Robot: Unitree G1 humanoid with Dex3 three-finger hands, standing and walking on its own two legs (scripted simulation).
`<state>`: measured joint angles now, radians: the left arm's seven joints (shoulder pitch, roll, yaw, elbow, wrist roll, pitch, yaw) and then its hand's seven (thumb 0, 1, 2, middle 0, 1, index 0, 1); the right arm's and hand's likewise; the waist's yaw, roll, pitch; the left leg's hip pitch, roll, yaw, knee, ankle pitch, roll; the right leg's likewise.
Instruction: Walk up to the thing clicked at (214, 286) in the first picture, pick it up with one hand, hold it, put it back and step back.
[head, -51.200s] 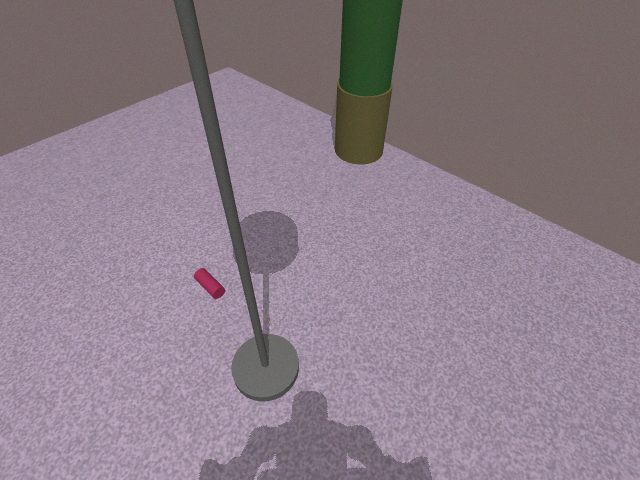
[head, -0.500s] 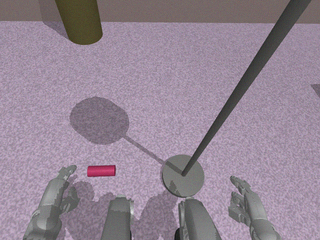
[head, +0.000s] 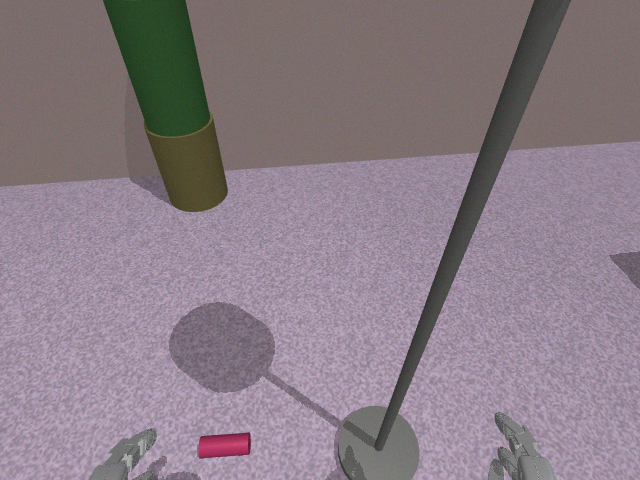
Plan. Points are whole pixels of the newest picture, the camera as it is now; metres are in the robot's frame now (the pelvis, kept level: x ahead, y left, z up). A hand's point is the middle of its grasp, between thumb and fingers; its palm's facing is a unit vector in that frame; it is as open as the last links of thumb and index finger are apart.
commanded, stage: home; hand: left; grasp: from above
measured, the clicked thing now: (225, 445) +0.41 +0.24 -0.69
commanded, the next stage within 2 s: stand in 1.96 s
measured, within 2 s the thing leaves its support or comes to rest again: neither
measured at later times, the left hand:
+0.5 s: hand out of the picture +0.15 +0.17 -0.04, palm faces +0.05 -0.98 -0.21, open 7.4 cm
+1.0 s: hand out of the picture +0.16 +0.18 -0.04, palm faces +0.04 -0.98 -0.20, open 7.4 cm
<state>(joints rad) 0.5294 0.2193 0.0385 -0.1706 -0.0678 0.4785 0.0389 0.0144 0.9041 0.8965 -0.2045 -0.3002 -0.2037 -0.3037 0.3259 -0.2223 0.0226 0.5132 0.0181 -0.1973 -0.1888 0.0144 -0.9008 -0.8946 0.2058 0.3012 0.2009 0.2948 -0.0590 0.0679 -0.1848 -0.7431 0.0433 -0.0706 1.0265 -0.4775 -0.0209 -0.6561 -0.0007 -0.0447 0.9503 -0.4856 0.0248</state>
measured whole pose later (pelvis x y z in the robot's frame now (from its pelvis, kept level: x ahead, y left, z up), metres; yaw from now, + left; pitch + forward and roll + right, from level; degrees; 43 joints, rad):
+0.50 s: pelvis +0.00 -0.01 +0.00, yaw +1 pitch +10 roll -3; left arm 0.50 0.22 0.03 -0.13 -0.05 0.46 0.02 0.02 0.91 0.90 -0.20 -0.30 -0.20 -0.30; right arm 0.28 -0.22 0.03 0.54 0.00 -0.24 -0.18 0.01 -0.90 -0.89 0.21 0.30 0.20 0.30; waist -0.04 0.05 -0.15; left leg -0.71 0.04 -0.08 1.01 -0.47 -0.03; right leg -0.63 -0.01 -0.05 0.95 -0.49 0.02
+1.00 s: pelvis +0.00 +0.00 +0.00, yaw +0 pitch +9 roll -3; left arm 0.50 0.23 0.03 -0.13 -0.05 0.47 0.01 0.02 0.91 0.90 -0.20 -0.30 -0.20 -0.30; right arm 0.29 -0.22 0.03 0.54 0.00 -0.25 -0.19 0.02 -0.90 -0.89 0.21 0.30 0.20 0.30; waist -0.04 0.05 -0.15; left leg -0.71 0.04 -0.07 1.01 -0.47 -0.02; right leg -0.63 0.00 -0.04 0.95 -0.49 0.02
